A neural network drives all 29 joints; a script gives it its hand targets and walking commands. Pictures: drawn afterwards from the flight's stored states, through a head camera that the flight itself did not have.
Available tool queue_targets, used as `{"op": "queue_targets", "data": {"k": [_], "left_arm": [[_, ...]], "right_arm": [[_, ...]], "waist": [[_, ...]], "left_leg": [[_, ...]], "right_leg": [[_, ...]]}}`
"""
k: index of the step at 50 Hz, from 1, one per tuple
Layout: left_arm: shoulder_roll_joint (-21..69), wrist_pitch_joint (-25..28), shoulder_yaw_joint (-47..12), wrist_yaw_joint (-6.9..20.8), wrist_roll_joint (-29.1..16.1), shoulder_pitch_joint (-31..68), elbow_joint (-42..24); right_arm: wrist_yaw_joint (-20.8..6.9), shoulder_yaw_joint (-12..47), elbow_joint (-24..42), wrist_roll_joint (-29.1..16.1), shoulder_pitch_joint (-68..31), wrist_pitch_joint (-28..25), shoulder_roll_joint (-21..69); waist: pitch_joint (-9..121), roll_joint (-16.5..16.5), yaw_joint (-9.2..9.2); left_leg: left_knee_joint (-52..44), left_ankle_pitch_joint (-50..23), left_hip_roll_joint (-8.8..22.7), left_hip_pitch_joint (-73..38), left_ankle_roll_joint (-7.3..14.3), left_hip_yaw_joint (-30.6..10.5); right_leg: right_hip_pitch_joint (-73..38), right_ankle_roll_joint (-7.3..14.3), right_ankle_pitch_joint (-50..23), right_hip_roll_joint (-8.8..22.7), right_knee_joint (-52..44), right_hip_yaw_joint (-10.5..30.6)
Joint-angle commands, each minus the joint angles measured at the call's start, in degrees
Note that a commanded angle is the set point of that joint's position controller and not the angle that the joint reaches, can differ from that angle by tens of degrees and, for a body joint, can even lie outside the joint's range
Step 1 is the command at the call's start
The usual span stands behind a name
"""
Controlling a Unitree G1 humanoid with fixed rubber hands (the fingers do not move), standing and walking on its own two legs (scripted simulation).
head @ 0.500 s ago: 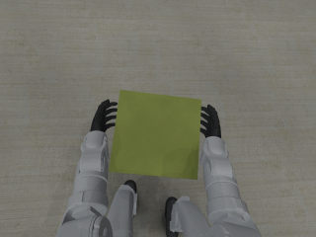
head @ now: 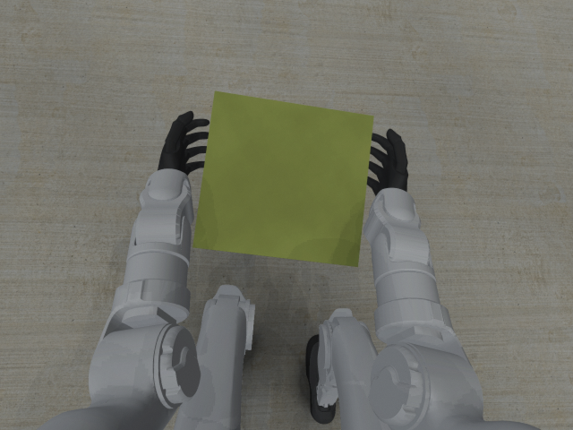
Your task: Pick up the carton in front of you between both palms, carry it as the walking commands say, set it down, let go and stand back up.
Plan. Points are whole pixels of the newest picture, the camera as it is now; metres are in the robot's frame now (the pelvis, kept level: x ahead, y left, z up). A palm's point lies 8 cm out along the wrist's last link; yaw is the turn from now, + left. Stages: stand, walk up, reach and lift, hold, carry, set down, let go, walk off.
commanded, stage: set down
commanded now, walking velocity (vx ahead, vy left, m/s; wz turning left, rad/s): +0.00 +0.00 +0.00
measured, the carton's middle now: (279, 191) +0.45 +0.06 -0.17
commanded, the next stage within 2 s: none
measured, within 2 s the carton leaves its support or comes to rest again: rests again in 1.16 s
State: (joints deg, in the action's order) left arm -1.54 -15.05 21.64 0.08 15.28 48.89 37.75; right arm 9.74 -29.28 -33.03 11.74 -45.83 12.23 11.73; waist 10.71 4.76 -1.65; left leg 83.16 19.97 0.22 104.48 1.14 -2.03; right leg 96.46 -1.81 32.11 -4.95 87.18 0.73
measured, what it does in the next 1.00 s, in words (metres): lowers itself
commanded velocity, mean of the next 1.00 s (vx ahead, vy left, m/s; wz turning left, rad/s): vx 0.00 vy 0.00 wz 0.00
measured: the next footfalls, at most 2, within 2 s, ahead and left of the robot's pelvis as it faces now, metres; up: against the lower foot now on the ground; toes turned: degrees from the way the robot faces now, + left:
none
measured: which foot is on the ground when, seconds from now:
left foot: down 0.00-1.00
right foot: down 0.00-1.00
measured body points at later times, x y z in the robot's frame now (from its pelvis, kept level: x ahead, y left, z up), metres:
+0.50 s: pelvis -0.02 -0.01 -0.12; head +0.29 +0.06 +0.21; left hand +0.48 +0.22 -0.25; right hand +0.48 -0.08 -0.24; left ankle +0.13 +0.11 -0.53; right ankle +0.06 -0.13 -0.53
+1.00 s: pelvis -0.03 -0.01 -0.19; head +0.31 +0.05 +0.10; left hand +0.50 +0.22 -0.35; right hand +0.49 -0.08 -0.34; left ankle +0.12 +0.11 -0.53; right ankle +0.06 -0.13 -0.53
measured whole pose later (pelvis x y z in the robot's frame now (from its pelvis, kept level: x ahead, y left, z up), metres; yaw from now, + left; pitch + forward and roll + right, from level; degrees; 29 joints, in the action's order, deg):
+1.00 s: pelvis -0.03 -0.01 -0.19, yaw -3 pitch +38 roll -5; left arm -20.0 -10.6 7.1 -2.0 -0.8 77.2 61.0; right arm 14.3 -22.2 -46.7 -0.4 -68.9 9.0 1.3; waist -11.7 5.4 -3.9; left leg 119.5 23.0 1.6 134.7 1.1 -3.1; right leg 125.4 -4.1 38.8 -10.1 125.3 -0.7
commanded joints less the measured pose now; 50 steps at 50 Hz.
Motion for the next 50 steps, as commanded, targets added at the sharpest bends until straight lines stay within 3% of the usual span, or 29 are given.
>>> {"op": "queue_targets", "data": {"k": [1,3,7,17,28,36,40,42,50], "left_arm": [[50.45,0.78,-29.1,12.33,-7.12,29.37,2.84],[49.62,1.08,-29.21,11.82,-7.37,30.19,2.81],[47.09,1.72,-28.17,10.79,-7.27,30.87,3.39],[42.01,3.26,-29.0,10.43,-10.31,36.83,4.2],[35.7,4.22,-28.61,10.72,-13.42,44.56,8.46],[31.81,5.39,-29.88,10.94,-17.26,51.85,12.3],[31.94,6.03,-32.43,10.69,-20.37,56.64,9.76],[32.66,6.2,-32.78,10.84,-21.54,57.82,8.4],[32.18,5.91,-28.78,12.4,-20.44,54.45,15.95]], "right_arm": [[-14.84,31.8,-4.31,-5.51,-34.06,-1.01,45.88],[-14.49,31.74,-4.64,-6.04,-34.96,-1.32,45.53],[-14.01,32.93,-4.75,-7.68,-37.65,-1.89,45.27],[-11.3,33.4,-4.7,-9.27,-42.63,-3.41,42.28],[-9.75,33.36,-5.65,-11.54,-50.83,-3.99,38.59],[-9.48,33.24,-7.3,-14.2,-57.98,-4.62,35.58],[-9.29,35.42,-4.7,-16.65,-62.16,-5.03,35.99],[-9.3,36.72,-4.02,-17.2,-63.2,-4.98,36.81],[-11.69,32.69,-9.85,-14.52,-61.16,-3.79,37.05]], "waist": [[50.33,-10.03,-1.01],[51.05,-10.67,-1.16],[51.62,-9.19,-3.12],[54.07,-8.28,-3.64],[51.88,-6.87,-5.03],[49.67,-7.12,-5.52],[55.61,-7.78,-5.99],[56.2,-6.01,-6.44],[41.71,-3.96,-6.03]], "left_leg": [[-3.51,-7.81,-6.47,-51.67,-2.15,-0.65],[-1.65,-8.56,-6.6,-49.94,-2.3,-0.47],[2.11,-10.31,-6.53,-47.97,-2.15,-0.24],[11.48,-12.68,-6.53,-37.72,-2.22,1.29],[20.15,-10.38,-5.22,-28.97,-1.85,2.1],[26.08,-9.78,-3.88,-26.78,-1.52,2.16],[28.5,-12.72,-3.72,-30.42,-1.62,2.57],[29.08,-14.14,-4.07,-30.16,-1.42,2.51],[30.52,-10.55,-3.92,-22.08,-0.55,2.2]], "right_leg": [[3.52,-0.08,-4.2,-7.75,-6.87,-3.47],[5.21,-0.17,-4.57,-7.91,-4.94,-3.58],[9.52,-0.91,-4.47,-8.24,-1.47,-3.79],[11.29,-1.44,-6.55,-8.8,6.5,-4.19],[14.21,-1.49,-5.15,-8.75,14.94,-4.8],[15.71,-1.31,-4.81,-8.33,21.18,-5.5],[12.83,-1.03,-7.11,-8.29,23.93,-6.11],[11.82,-0.97,-8.03,-8.32,24.77,-6.39],[19.46,-0.69,-4.07,-7.95,25.35,-5.73]]}}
